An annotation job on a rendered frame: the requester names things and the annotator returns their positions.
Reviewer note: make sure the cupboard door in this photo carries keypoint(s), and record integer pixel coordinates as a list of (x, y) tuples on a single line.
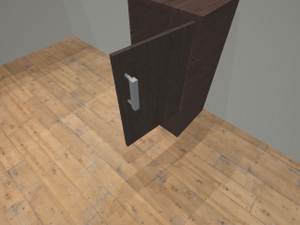
[(160, 64)]

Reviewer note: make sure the handle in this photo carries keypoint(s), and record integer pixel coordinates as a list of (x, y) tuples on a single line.
[(134, 93)]

